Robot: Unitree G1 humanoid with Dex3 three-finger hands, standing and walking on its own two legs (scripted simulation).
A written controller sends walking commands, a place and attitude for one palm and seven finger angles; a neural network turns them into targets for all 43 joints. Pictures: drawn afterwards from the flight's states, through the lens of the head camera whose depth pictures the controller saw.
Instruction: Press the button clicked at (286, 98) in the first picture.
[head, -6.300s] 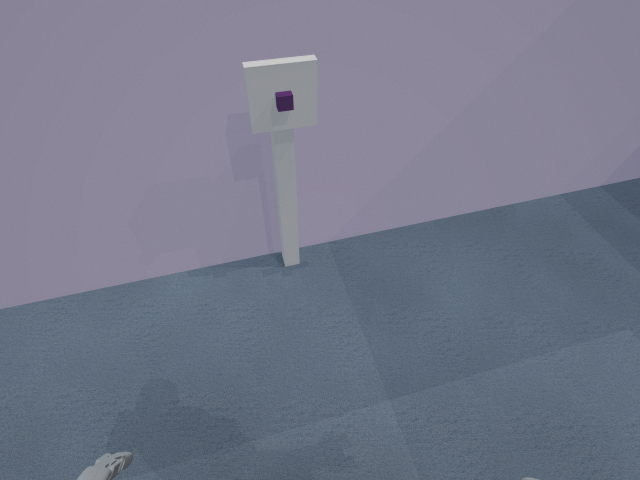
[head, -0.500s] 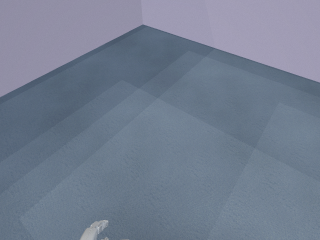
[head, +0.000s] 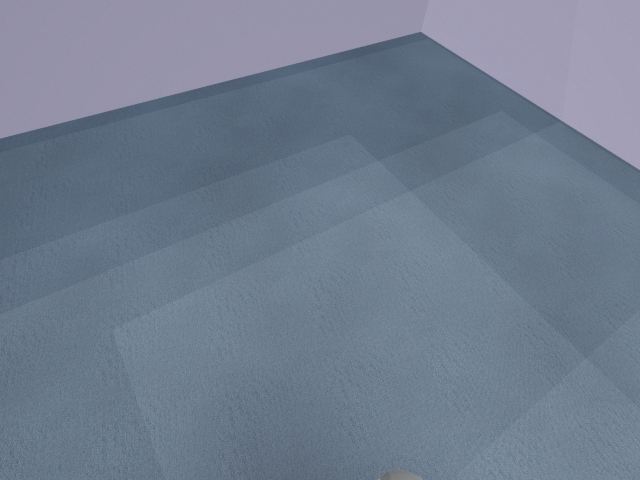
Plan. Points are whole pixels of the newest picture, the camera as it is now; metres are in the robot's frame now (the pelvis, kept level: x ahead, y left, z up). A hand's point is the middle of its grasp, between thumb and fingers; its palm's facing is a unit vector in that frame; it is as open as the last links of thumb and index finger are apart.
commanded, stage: turn to face it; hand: left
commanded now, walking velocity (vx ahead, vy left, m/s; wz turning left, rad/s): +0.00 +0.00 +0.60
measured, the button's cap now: out of the picture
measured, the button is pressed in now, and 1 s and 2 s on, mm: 0 0 0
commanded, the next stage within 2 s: none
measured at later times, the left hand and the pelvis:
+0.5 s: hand out of the picture -0.02 +0.13 -0.15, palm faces +0.34 -0.90 -0.28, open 7.4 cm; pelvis -0.03 -0.08 +0.00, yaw +20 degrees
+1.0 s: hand out of the picture -0.09 +0.21 -0.17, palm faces +0.62 -0.75 -0.24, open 7.4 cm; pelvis -0.04 -0.02 +0.00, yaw +37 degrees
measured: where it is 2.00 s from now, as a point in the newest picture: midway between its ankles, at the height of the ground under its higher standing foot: outside the picture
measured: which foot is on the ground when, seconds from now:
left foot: down 0.00-0.24, up 0.26-0.70, down 0.72-1.00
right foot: up 0.00-0.22, down 0.24-0.72, up 0.74-1.00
